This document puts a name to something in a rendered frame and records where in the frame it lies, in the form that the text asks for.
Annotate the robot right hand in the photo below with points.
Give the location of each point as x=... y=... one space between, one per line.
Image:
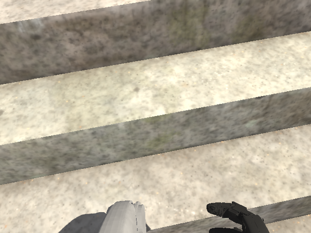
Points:
x=250 y=222

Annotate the left robot thigh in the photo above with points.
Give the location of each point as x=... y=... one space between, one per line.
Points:
x=124 y=217

